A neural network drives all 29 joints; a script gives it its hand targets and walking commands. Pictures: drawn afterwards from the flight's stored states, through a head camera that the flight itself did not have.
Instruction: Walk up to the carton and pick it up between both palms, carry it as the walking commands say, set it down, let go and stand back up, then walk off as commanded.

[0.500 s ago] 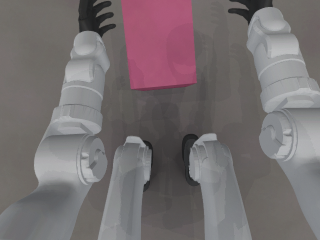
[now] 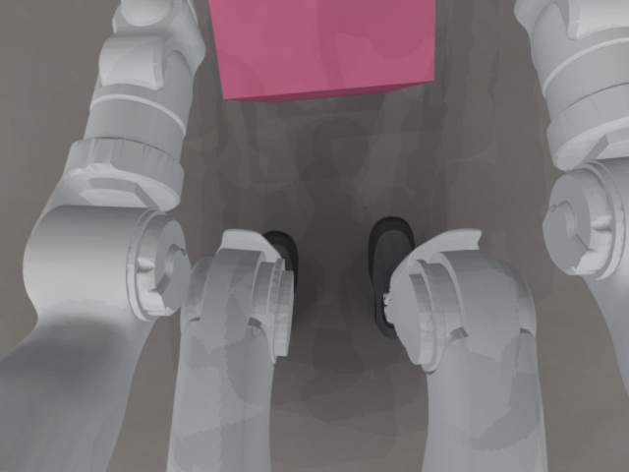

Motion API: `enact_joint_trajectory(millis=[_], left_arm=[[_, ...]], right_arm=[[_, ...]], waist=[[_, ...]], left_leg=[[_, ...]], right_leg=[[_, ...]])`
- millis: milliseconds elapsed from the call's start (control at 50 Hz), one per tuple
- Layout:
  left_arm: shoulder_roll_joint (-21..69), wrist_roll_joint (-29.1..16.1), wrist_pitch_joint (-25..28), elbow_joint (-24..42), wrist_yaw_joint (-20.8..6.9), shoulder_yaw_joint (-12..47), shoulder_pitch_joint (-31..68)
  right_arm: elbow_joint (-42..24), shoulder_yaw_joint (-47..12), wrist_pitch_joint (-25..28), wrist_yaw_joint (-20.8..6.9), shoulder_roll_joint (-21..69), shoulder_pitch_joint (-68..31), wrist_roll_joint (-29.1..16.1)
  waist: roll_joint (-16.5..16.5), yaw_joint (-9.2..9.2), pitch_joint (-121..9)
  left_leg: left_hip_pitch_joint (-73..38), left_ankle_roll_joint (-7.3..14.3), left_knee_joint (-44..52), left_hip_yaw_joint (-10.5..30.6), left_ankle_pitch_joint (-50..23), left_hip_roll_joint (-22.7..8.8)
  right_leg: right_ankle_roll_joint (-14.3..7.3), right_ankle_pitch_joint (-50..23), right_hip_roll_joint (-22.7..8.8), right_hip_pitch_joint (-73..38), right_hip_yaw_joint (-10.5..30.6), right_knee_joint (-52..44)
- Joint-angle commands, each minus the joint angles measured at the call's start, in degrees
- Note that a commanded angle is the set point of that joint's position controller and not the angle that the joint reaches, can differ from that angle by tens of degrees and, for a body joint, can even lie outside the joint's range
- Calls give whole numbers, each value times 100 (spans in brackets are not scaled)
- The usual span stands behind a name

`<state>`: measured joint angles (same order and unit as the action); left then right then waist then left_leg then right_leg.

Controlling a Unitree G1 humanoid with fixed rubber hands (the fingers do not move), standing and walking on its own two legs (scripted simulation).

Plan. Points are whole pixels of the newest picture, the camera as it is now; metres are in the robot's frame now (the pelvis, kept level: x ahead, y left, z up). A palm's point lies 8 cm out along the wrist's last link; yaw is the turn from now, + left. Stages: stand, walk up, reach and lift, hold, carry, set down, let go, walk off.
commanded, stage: reach and lift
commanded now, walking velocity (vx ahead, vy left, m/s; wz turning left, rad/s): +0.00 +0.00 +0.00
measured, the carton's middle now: out of the picture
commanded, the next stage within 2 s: none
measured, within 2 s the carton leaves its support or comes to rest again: leaves its support in 1.54 s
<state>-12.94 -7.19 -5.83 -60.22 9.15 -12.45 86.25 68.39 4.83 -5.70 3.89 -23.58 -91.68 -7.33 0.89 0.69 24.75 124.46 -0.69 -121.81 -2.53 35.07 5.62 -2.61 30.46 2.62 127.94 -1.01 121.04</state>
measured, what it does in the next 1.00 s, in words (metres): stands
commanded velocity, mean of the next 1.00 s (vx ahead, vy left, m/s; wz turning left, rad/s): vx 0.00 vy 0.00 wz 0.00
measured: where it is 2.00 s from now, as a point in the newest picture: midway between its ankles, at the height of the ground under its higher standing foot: (332, 302)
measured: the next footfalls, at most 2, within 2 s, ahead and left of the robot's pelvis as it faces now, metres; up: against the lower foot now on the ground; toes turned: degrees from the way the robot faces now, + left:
none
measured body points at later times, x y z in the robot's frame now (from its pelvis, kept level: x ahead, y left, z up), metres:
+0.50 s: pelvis -0.01 +0.00 -0.02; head +0.38 -0.02 +0.20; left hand +0.56 +0.13 -0.21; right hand +0.58 -0.18 -0.21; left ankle +0.10 +0.11 -0.36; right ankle +0.12 -0.10 -0.36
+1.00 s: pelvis +0.01 +0.00 -0.03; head +0.38 -0.03 +0.21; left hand +0.56 +0.11 -0.21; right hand +0.57 -0.15 -0.21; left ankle +0.10 +0.11 -0.36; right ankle +0.12 -0.10 -0.36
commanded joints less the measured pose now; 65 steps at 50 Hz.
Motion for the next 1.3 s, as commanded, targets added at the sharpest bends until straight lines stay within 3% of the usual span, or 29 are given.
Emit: enact_joint_trajectory(millis=[0,40,60,80,160,260,300,340,360,400,420,460,480,600,640,680,700,720,740,820,840,860,880,960,980,1060,1140,1200,1280], left_arm=[[-568,-186,145,810,37,164,1784],[-724,-366,82,932,105,441,2104],[-673,-410,88,1023,113,472,2218],[-698,-395,103,1144,173,443,2168],[-557,-333,37,552,102,391,1813],[-439,-245,34,276,43,324,1739],[-412,-181,66,354,32,266,1755],[-401,-255,97,467,52,421,1926],[-519,-237,88,431,49,339,1976],[-286,-300,99,587,36,379,2067],[-175,-350,73,420,11,518,2056],[-224,-241,95,456,26,367,2027],[-110,-285,53,320,7,389,2009],[246,-123,95,548,-28,381,2272],[504,-116,58,450,-40,373,2246],[1089,-68,1,485,-152,496,2464],[1367,-21,-6,388,-221,474,2409],[1677,113,-19,468,-307,462,2613],[2118,144,-48,517,-402,467,2652],[4538,271,-259,683,-1044,830,3241],[4988,359,-325,604,-1161,813,3181],[5078,357,-356,771,-1275,807,3285],[5306,522,-432,624,-1368,747,3055],[5628,460,-490,923,-1544,971,3069],[5909,485,-504,867,-1561,947,2852],[5856,409,-502,901,-1629,885,2653],[5913,296,-509,1010,-1652,1144,2677],[5996,291,-505,957,-1645,1132,2614],[5972,148,-476,1190,-1588,1406,2905]], right_arm=[[-848,-76,159,32,-689,-2113,-171],[-839,-243,118,76,-872,-2504,-359],[-967,-183,121,51,-779,-2447,-437],[-1015,-10,153,111,-980,-2469,-404],[-341,-1,124,24,-831,-2012,-210],[-3,-61,111,-85,-599,-1810,-230],[-381,-67,179,-85,-679,-2146,-191],[-336,-45,169,-83,-658,-2140,-257],[-190,-102,134,-90,-548,-2089,-270],[-492,-225,161,-101,-472,-2258,-213],[-363,-116,163,-86,-489,-2253,-161],[-391,-88,159,-79,-386,-2186,-101],[-187,-21,155,-62,-509,-2139,-16],[-462,56,154,-67,68,-2246,222],[-228,283,132,-50,83,-2082,504],[-484,236,96,-143,656,-2311,540],[-429,133,69,-221,1003,-2338,625],[-458,100,21,-342,1552,-2331,618],[-357,71,-17,-462,1997,-2334,655],[-949,-353,-223,-1105,4377,-2728,694],[-869,-348,-272,-1229,4887,-2655,667],[-738,-407,-385,-1327,5092,-2541,701],[-829,-382,-429,-1431,5365,-2529,774],[-763,-381,-520,-1595,5636,-2139,769],[-993,-444,-501,-1620,5718,-2183,765],[-1062,-599,-582,-1682,6001,-1877,756],[-966,-664,-605,-1636,6028,-1623,732],[-1144,-824,-608,-1615,6212,-1706,665],[-1208,-824,-578,-1636,6267,-1749,513]], waist=[[-512,73,-8153],[-482,55,-8573],[-412,-111,-8659],[-156,-60,-8628],[-318,-151,-7587],[-274,-90,-7262],[-285,31,-7297],[-220,-64,-7480],[-158,63,-7307],[-340,-26,-7411],[-309,-204,-7335],[-255,-120,-7193],[-344,-285,-7326],[-176,-350,-7130],[-196,-617,-6994],[-7,-602,-6933],[-249,-607,-6920],[-16,-432,-6600],[-253,-522,-6702],[-56,-557,-6300],[72,-497,-6191],[-212,-595,-6155],[-24,-486,-5772],[24,-673,-5881],[164,-566,-5632],[-219,-594,-5662],[-139,-680,-5788],[-287,-572,-5797],[57,-488,-6037]], left_leg=[[-2824,-178,573,78,-2018,-90],[-3245,-175,555,58,-1792,-111],[-3380,-153,415,86,-2138,-147],[-3392,-193,388,32,-2208,-113],[-2911,-171,451,134,-1856,-135],[-2860,-179,521,141,-1694,-137],[-2825,-168,456,157,-1889,-113],[-3042,-173,457,146,-1800,-124],[-2940,-187,496,85,-1671,-96],[-2880,-175,421,116,-1869,-76],[-2921,-168,459,158,-1769,-67],[-2843,-159,484,119,-1702,-19],[-2921,-202,453,129,-1731,-29],[-2818,-195,426,92,-1655,97],[-2725,-221,465,172,-1687,134],[-2883,-226,443,163,-1676,174],[-2812,-211,415,160,-1661,229],[-2682,-196,428,133,-1661,252],[-2655,-197,387,132,-1677,288],[-2500,-103,308,208,-1706,413],[-2575,-98,335,176,-1740,444],[-2393,-74,267,173,-1532,452],[-2170,-50,267,144,-1584,469],[-2062,-44,180,122,-1501,458],[-1921,-33,191,118,-1575,513],[-1587,50,105,57,-1512,505],[-1418,24,81,13,-1553,475],[-1443,54,158,-5,-1658,519],[-1728,37,215,-1,-1760,520]], right_leg=[[297,-2220,-84,-4839,406,-471],[282,-1886,-124,-4992,311,-375],[269,-2301,-73,-5093,299,-300],[209,-2372,-54,-5046,344,-269],[233,-1899,-116,-4438,302,-290],[256,-1683,-136,-4129,251,-322],[255,-1862,-91,-4083,301,-292],[252,-1749,-116,-4176,256,-248],[256,-1617,-119,-4172,283,-323],[243,-1840,-107,-4206,326,-341],[244,-1757,-103,-4227,262,-296],[254,-1687,-82,-4107,272,-364],[257,-1792,-80,-4306,247,-336],[251,-1780,-12,-4279,268,-364],[239,-1855,9,-4314,240,-352],[201,-1758,69,-4155,236,-356],[228,-1730,83,-4198,218,-386],[208,-1734,124,-3999,272,-386],[215,-1865,127,-4190,226,-307],[109,-1776,288,-3687,188,-205],[100,-1724,328,-3557,151,-196],[88,-1572,310,-3481,100,-167],[86,-1626,344,-3292,158,-185],[36,-1673,348,-3358,121,-97],[22,-1635,378,-3065,141,-102],[67,-1881,362,-3451,169,-103],[43,-2153,336,-3815,242,-58],[79,-2219,369,-3871,230,-133],[53,-2244,389,-3767,241,-74]])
